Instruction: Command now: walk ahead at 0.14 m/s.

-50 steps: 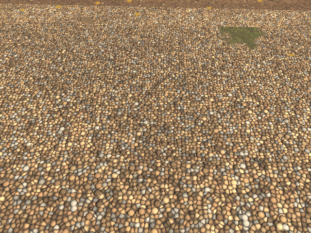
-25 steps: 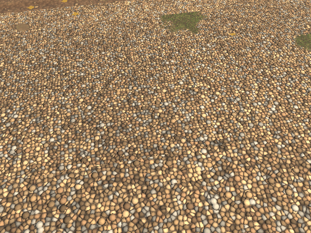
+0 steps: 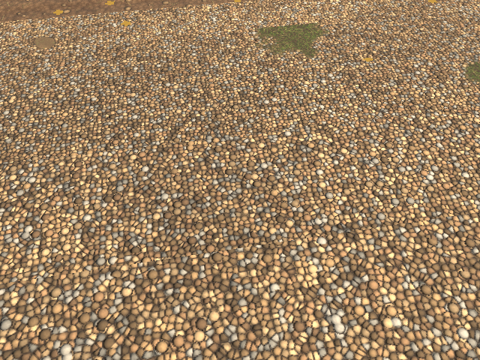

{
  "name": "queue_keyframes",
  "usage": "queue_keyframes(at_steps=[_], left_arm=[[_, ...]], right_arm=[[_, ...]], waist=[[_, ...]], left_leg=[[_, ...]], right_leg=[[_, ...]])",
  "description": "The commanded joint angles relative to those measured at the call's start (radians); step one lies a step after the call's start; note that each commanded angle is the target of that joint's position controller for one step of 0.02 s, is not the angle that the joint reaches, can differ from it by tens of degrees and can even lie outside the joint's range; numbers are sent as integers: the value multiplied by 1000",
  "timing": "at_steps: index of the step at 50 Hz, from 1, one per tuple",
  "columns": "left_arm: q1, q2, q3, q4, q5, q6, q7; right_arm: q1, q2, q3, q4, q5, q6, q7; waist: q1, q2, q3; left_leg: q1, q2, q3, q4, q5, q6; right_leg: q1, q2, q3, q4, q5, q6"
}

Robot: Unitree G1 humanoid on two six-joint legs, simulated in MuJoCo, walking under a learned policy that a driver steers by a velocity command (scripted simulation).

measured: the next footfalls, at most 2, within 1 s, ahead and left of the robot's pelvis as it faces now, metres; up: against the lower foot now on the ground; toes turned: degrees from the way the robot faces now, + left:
left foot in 0.64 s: +0.41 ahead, +0.17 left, -0.18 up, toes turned +6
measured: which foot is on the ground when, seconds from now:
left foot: down 0.00-0.22, up 0.24-0.62, down 0.64-1.00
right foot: down 0.00-0.64, up 0.66-1.00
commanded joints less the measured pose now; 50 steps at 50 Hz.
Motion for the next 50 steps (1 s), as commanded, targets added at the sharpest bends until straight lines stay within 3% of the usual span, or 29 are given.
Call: queue_keyframes(at_steps=[1,6,10,11,13,14,17,19,20,21,23,24,26,27,30,31,32,33,34,35,36,37,38,39,40,41,42,46,50], left_arm=[[31,158,57,-59,24,-11,26],[11,50,26,-72,41,-59,57],[148,47,29,-8,45,-103,46],[201,63,34,16,50,-115,46],[382,174,62,36,35,-125,57],[437,135,52,72,39,-128,55],[336,21,8,96,50,-100,56],[254,2,-10,79,72,-73,74],[218,12,-13,67,74,-69,75],[266,-8,-27,110,87,-86,92],[320,6,-27,137,62,-104,112],[338,27,-34,150,72,-98,95],[351,24,-50,181,105,-98,52],[338,16,-53,182,79,-104,43],[426,87,-37,276,30,-80,45],[387,125,-30,282,46,-63,29],[404,125,-33,303,93,-45,-9],[645,-80,-74,360,101,-50,-38],[548,-40,-68,301,83,-55,-70],[270,51,-38,214,47,-69,-71],[148,44,-36,136,33,-84,-63],[105,70,-26,129,24,-100,-40],[137,10,-48,145,32,-101,-14],[124,-63,-77,158,74,-89,6],[113,-90,-83,152,92,-69,4],[107,-66,-75,165,91,-56,-5],[85,-55,-75,150,82,-45,-13],[-73,-30,-82,75,58,-24,-30],[-247,14,-60,47,54,-33,-8]], right_arm=[[43,-177,-69,-62,-19,-10,-28],[100,-144,-62,-58,-2,-35,-78],[-31,-168,-67,-88,-39,5,-77],[-35,-128,-58,-102,-50,4,-76],[-91,-34,-28,-130,-72,-21,-46],[-102,-15,-26,-131,-53,-44,-47],[-76,-41,-36,-99,-81,-53,-63],[-66,21,-8,-81,-98,-45,-43],[-37,31,-1,-73,-91,-42,-26],[-81,19,6,-73,-89,-37,-25],[-104,29,24,-39,-57,-33,-16],[-124,56,33,-28,-61,-19,-9],[-120,-10,15,-29,-69,9,-8],[-99,-65,0,-9,-75,15,-16],[-69,-64,4,40,-99,30,-29],[74,-86,-11,95,-85,24,-38],[341,-166,-59,190,-70,12,-58],[629,-234,-91,259,-74,18,-34],[678,-222,-83,250,-89,10,-9],[626,-210,-77,259,-102,4,-7],[501,-247,-83,245,-61,9,-5],[406,-209,-67,236,-58,7,3],[325,-105,-26,229,-79,0,7],[213,65,41,195,-91,-23,-9],[166,47,42,196,-85,-44,-18],[153,45,40,194,-50,-61,-40],[116,-3,34,190,-46,-73,-49],[204,-120,-2,244,-70,-72,-18],[344,-80,-4,310,-77,-46,-16]], waist=[[-13,20,4],[-20,135,-4],[72,59,16],[78,-6,-12],[181,-208,-22],[190,-123,38],[113,-58,47],[73,-64,71],[52,-77,42],[78,-80,92],[127,14,57],[119,-20,52],[75,-53,94],[64,-21,117],[82,44,141],[9,80,107],[-90,165,-4],[-94,349,-374],[-153,268,-514],[-191,167,-290],[-151,142,-208],[-120,85,-57],[-35,22,6],[38,-22,80],[76,63,112],[57,41,73],[72,84,55],[21,26,43],[-66,39,57]], left_leg=[[78,17,-62,-123,-306,94],[142,242,-365,-292,-327,295],[5,150,-186,-159,-221,238],[-50,74,-100,8,-177,199],[-493,-103,-57,538,-360,56],[-658,-50,-184,642,-407,55],[-672,5,-170,623,-211,25],[-457,9,-125,524,5,25],[-335,-12,-94,523,78,32],[-556,66,-233,368,367,28],[-539,82,-204,15,738,8],[-251,30,-100,-31,837,22],[-52,47,-98,113,835,36],[-72,63,-104,72,775,30],[-127,111,-132,-218,711,32],[54,85,-88,-280,755,25],[425,79,-48,-265,861,37],[1037,202,-152,179,1262,263],[1145,275,-291,237,1286,369],[939,281,-316,146,1170,336],[741,311,-384,-9,654,347],[444,364,-507,-126,329,375],[184,406,-533,-200,199,370],[-48,388,-523,-336,157,336],[-119,347,-494,-388,83,341],[-175,268,-383,-439,62,329],[-219,220,-321,-429,111,317],[-109,190,-205,-373,383,291],[218,193,-182,-334,358,255]], right_leg=[[-148,-2,17,-110,-280,-97],[-143,30,-45,86,-112,-117],[85,64,-90,-35,-19,-139],[149,24,-28,-26,46,-167],[456,-298,487,-189,370,-394],[490,-392,532,-214,292,-407],[396,-302,331,-187,173,-303],[143,-201,197,-182,104,-245],[23,-165,162,-169,70,-233],[171,-190,208,-130,44,-217],[175,-114,127,31,-11,-176],[-88,-58,75,-5,-82,-177],[-313,-110,123,9,-193,-194],[-278,-128,132,61,-206,-174],[44,-133,185,263,-157,-108],[27,-113,156,422,-50,-88],[-102,-39,78,711,43,-36],[-408,90,53,1279,-419,38],[-562,132,125,1488,-500,42],[-757,118,79,1558,-475,52],[-878,46,18,1544,-425,24],[-931,-7,50,1455,-273,-5],[-807,-93,155,1312,-87,-63],[-697,-186,227,966,145,-106],[-663,-200,208,831,199,-132],[-554,-184,148,611,292,-125],[-463,-167,116,512,349,-118],[-356,-85,68,225,445,-86],[-477,-48,51,85,476,-86]])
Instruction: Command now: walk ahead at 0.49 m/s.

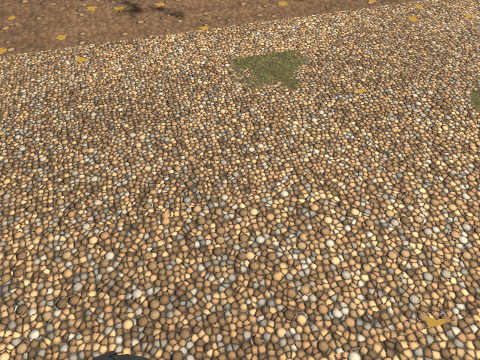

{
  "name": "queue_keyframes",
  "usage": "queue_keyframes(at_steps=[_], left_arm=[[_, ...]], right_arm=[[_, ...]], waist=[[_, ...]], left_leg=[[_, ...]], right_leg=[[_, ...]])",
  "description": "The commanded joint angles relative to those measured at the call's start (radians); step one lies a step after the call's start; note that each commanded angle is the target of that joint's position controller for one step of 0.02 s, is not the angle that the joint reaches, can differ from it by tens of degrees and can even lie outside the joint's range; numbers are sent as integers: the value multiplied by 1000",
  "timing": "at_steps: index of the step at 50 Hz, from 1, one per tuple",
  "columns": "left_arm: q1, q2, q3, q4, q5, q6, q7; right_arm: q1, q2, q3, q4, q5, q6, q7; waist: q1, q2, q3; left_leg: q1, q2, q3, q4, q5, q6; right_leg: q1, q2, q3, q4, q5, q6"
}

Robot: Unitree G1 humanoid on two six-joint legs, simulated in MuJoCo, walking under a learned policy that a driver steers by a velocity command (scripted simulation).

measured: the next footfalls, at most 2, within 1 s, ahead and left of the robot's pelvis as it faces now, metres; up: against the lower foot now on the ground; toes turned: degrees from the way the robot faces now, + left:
right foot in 0.12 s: +0.28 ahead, -0.13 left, +0.00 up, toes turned -2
left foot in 0.80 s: +0.66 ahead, +0.17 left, -0.18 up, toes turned +6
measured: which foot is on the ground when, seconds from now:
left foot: down 0.00-0.14, up 0.16-0.78, down 0.80-1.00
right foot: up 0.00-0.10, down 0.12-0.80, up 0.82-1.00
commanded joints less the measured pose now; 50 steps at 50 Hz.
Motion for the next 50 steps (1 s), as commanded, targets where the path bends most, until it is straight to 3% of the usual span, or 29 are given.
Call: queue_keyframes(at_steps=[1,3,6,7,8,9,10,11,14,17,21,24,26,27,30,32,35,37,39,40,41,42,43,44,45,46,47,48,50], left_arm=[[-77,93,31,-55,-5,-10,13],[-124,97,47,-65,-4,-18,16],[53,175,101,-15,-35,-42,26],[260,211,113,41,-34,-51,28],[525,209,115,100,-29,-44,34],[645,168,119,168,-2,-53,43],[516,184,126,160,-5,-71,51],[390,132,116,138,-18,-73,59],[244,-4,72,113,-27,-75,65],[268,77,102,123,-15,-94,54],[365,52,99,168,42,-73,15],[573,14,79,258,38,-84,61],[784,-9,73,339,35,-81,93],[767,-13,63,321,9,-76,93],[610,-34,32,277,34,-56,33],[604,-18,32,269,23,-75,33],[726,21,43,311,-9,-68,91],[772,28,43,345,-2,-36,98],[701,55,47,330,-12,-10,73],[758,60,50,358,25,9,25],[942,-116,17,386,24,5,-23],[801,-12,36,328,9,-4,-52],[554,56,61,241,-15,-25,-60],[452,54,66,180,-31,-46,-53],[379,72,80,151,-29,-62,-26],[366,-5,60,140,-25,-67,4],[334,-49,50,130,-16,-58,20],[336,-116,25,124,27,-51,31],[346,-79,39,163,32,-35,3]], right_arm=[[64,-168,-44,-9,-7,6,-6],[82,-174,-50,10,-6,17,-10],[-1,-204,-68,-16,-10,13,-13],[109,-107,-43,-16,-23,7,-14],[134,-37,-7,-33,-36,-2,15],[-98,-125,-41,-69,13,7,30],[-202,-137,-50,-96,35,1,5],[-197,-165,-56,-92,21,-3,-22],[-179,-51,-23,-99,-15,12,-50],[-221,-73,-22,-122,12,32,-36],[-180,-49,-4,-123,-26,37,11],[-399,-116,-19,-214,-11,25,-11],[-497,-62,-4,-238,0,23,-35],[-508,-47,-1,-226,-4,23,-29],[-451,-26,10,-232,-15,41,0],[-463,-90,-7,-253,-16,63,-6],[-581,-68,9,-269,-19,66,-4],[-559,-75,5,-218,-12,65,-9],[-279,-168,-42,-89,6,51,-30],[49,-219,-81,14,3,41,-47],[332,-291,-107,58,25,50,-26],[371,-280,-113,50,9,58,4],[327,-271,-112,63,-23,57,4],[216,-285,-115,41,-7,64,-2],[73,-221,-88,0,3,59,-2],[-10,-164,-69,-24,-10,54,-1],[-33,-135,-59,-23,-19,43,2],[-110,-21,-22,-52,-7,16,-26],[-164,-64,-23,-78,34,-19,-38]], waist=[[17,73,117],[8,106,114],[129,95,-34],[137,-39,-271],[235,-176,-432],[325,-65,-230],[272,-49,-21],[211,-26,4],[84,30,-14],[92,51,14],[84,19,30],[198,14,82],[287,32,83],[292,44,76],[208,-11,139],[198,34,179],[290,43,217],[296,42,219],[155,141,135],[39,203,15],[29,376,-387],[-64,307,-508],[-92,192,-344],[-48,175,-213],[4,76,-72],[83,37,23],[120,59,97],[156,37,131],[159,69,111]], left_leg=[[40,304,-186,-142,420,198],[134,319,-178,-126,483,181],[-15,226,-53,129,870,85],[-274,133,-13,423,617,5],[-619,-35,-24,710,-131,-41],[-807,-8,-158,877,-233,19],[-855,59,-176,925,-147,48],[-750,114,-190,882,-79,58],[-505,185,-195,745,-12,39],[-521,162,-153,574,81,-21],[-420,125,-114,656,414,-23],[-949,200,-284,462,501,-24],[-1224,219,-299,269,571,-58],[-1098,208,-241,168,698,-53],[-409,151,-99,282,936,1],[-448,170,-128,264,809,-4],[-573,199,-139,-8,748,-14],[-470,221,-145,-94,822,-22],[-139,213,-86,-225,955,-18],[322,205,-40,-160,1068,5],[955,367,-154,337,1504,260],[1031,464,-271,401,1524,370],[882,448,-282,314,1273,316],[629,465,-314,184,886,308],[305,466,-319,80,702,304],[-1,488,-321,9,671,304],[-209,478,-317,-52,574,326],[-296,422,-295,-154,459,288],[-404,291,-165,-206,355,258]], right_leg=[[4,23,-6,-100,11,-3],[34,46,-34,-125,-97,-14],[525,107,-84,-80,-61,-92],[1002,-26,82,-6,67,-236],[1355,-266,528,-217,-231,-395],[1240,-228,594,-355,-537,-267],[990,-218,502,-389,-585,-209],[807,-202,433,-417,-476,-212],[522,-176,277,-504,-209,-207],[461,-132,161,-546,-129,-202],[285,-78,51,-433,-116,-193],[793,-188,232,-284,-253,-212],[1099,-223,274,-175,-303,-199],[964,-165,218,-158,-315,-193],[174,-51,101,-171,-509,-172],[251,-89,143,-121,-540,-163],[556,-90,191,10,-534,-110],[591,-92,210,69,-494,-81],[539,-34,132,346,-407,-5],[328,35,39,590,-356,62],[43,138,-19,1115,-864,127],[-115,150,30,1448,-1035,132],[-349,138,7,1498,-997,119],[-432,53,-33,1466,-908,85],[-390,-9,-23,1294,-782,67],[-237,-61,53,1127,-647,25],[-160,-88,51,1042,-644,1],[-139,-149,111,734,-389,-48],[78,-106,36,312,-63,-45]])
Over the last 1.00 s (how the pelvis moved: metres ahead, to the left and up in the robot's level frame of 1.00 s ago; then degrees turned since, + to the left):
0.47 0.07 -0.18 0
